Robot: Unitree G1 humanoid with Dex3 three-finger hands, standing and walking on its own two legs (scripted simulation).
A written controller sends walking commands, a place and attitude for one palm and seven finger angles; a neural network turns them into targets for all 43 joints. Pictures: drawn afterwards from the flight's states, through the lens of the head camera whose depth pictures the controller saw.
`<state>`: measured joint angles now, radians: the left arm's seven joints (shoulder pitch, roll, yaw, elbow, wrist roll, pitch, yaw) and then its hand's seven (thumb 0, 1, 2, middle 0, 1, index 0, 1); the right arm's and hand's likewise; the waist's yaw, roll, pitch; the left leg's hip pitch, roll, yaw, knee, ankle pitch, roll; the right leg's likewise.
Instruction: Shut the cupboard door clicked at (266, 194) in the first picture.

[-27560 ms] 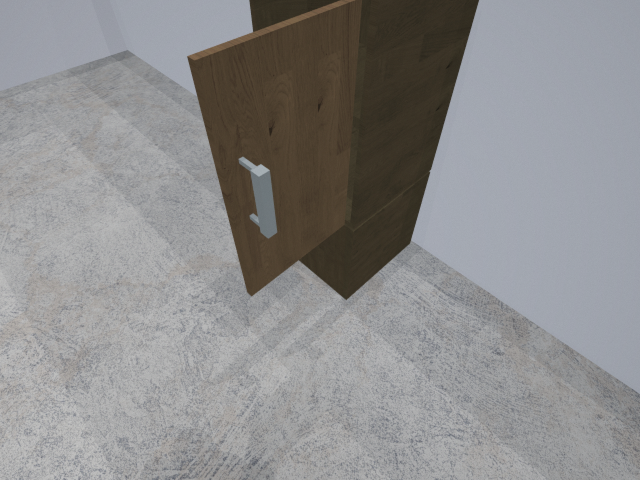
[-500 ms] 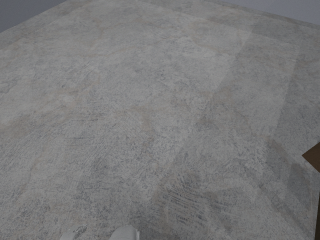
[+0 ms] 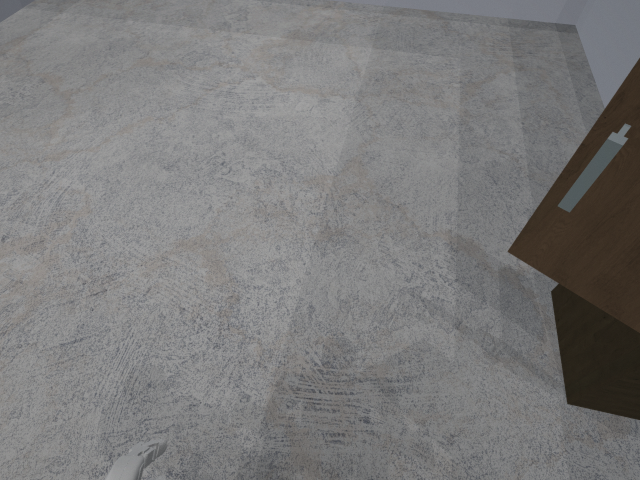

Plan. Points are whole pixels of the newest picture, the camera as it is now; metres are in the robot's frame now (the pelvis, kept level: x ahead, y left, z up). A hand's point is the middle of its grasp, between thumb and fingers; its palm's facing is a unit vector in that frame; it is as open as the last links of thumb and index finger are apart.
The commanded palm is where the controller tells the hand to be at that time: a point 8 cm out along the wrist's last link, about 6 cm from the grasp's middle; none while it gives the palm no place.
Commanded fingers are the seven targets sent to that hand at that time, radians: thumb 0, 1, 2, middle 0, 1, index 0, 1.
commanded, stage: turn to face it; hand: left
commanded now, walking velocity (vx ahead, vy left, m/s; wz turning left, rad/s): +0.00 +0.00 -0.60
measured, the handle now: (594, 169) +0.62 -0.45 +0.00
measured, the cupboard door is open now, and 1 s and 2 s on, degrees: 59 59 59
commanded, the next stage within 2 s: take the last steps up to it in 1.20 s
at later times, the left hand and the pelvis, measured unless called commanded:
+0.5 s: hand (181, 454) +0.17 +0.21 -0.16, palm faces -0.25 -0.95 -0.20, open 7.4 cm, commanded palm none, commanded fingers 0.00 0.90 0.90 -0.20 -0.30 -0.20 -0.30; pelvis +0.03 +0.03 +0.01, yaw -17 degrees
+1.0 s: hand (257, 420) +0.22 +0.11 -0.14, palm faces -0.52 -0.82 -0.24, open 7.4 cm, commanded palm none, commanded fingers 0.00 0.90 0.90 -0.20 -0.30 -0.20 -0.30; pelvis +0.04 -0.01 +0.01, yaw -32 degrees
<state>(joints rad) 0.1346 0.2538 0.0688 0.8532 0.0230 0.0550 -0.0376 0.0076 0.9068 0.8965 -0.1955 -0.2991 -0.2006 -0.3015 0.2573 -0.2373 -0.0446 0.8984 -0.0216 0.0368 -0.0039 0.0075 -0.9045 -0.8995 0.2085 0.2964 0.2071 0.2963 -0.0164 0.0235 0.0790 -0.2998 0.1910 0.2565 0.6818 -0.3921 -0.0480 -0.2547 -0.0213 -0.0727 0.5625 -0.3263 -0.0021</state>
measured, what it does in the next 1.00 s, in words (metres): steps on the spot, turning right: left foot, then right foot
